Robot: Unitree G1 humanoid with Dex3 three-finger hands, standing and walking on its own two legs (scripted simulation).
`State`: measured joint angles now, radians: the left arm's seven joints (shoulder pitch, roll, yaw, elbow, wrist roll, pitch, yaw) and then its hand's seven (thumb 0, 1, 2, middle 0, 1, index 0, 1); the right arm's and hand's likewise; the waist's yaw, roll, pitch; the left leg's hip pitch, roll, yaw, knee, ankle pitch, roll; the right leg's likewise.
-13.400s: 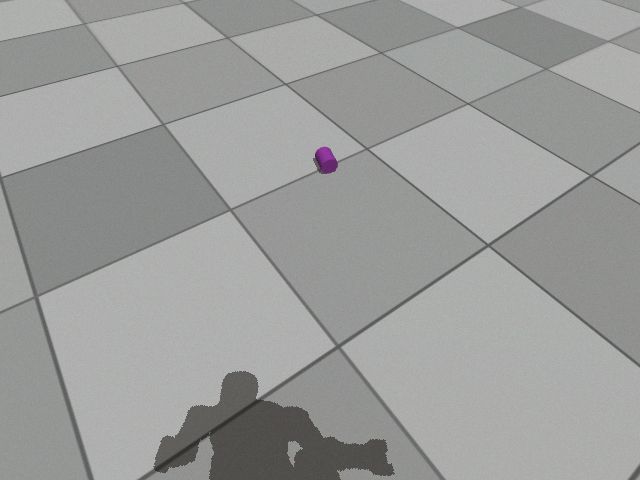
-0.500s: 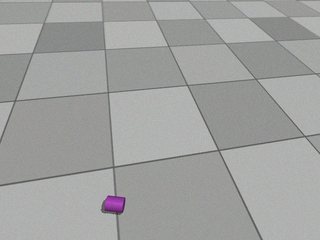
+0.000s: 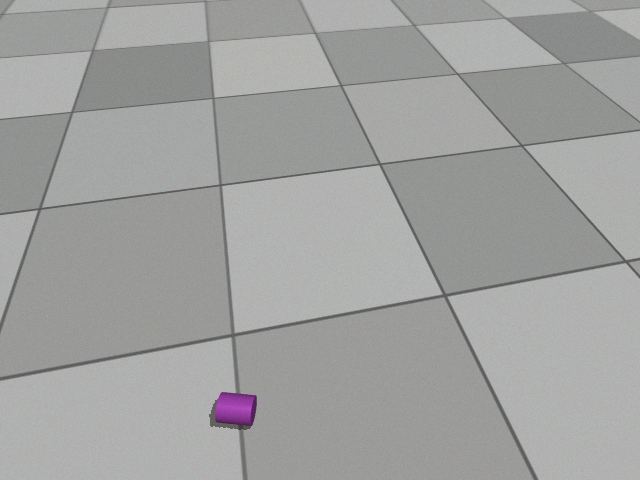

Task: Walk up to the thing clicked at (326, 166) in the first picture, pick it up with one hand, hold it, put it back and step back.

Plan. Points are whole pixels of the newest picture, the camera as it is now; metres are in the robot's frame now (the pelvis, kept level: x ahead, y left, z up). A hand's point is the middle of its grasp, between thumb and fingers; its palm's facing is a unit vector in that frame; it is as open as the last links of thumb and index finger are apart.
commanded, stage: stand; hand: left
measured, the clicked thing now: (236, 408) +0.43 +0.24 -0.74
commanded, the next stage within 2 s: walk up in 1.38 s
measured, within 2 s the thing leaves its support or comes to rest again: neither
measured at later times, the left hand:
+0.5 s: hand out of the picture +0.09 +0.25 -0.15, palm faces -0.03 -0.94 -0.34, open 7.4 cm
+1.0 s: hand out of the picture +0.08 +0.25 -0.16, palm faces -0.03 -0.94 -0.34, open 7.4 cm
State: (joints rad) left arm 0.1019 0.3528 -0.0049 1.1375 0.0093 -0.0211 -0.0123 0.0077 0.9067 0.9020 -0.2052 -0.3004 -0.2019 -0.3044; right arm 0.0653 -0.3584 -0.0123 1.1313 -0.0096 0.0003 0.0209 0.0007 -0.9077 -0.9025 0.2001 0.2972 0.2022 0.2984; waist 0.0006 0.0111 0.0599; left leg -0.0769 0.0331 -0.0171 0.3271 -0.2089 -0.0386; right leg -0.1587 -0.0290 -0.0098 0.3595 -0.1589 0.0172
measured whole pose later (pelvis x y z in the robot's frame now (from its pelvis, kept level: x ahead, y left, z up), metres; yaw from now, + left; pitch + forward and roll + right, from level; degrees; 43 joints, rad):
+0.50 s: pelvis +0.00 -0.01 +0.00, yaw +0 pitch -2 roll +0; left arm 0.08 0.35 0.01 1.14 0.01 -0.01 -0.02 0.01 0.91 0.90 -0.21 -0.30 -0.20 -0.30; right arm 0.11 -0.35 -0.01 1.14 -0.02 0.00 0.02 0.00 -0.91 -0.90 0.20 0.30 0.20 0.30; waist -0.01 0.00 0.05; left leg -0.07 0.05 -0.02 0.32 -0.20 -0.05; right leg -0.16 -0.01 -0.01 0.35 -0.15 0.01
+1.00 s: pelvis +0.01 +0.00 +0.00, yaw +0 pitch -2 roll +0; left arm 0.11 0.36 0.00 1.14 0.01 -0.01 -0.02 0.01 0.91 0.90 -0.21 -0.30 -0.20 -0.30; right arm 0.11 -0.35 0.00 1.13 -0.01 0.00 0.01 0.00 -0.91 -0.90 0.20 0.30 0.20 0.30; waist 0.00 0.00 0.05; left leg -0.07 0.04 -0.01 0.32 -0.22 -0.04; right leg -0.15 -0.02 -0.01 0.35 -0.17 0.01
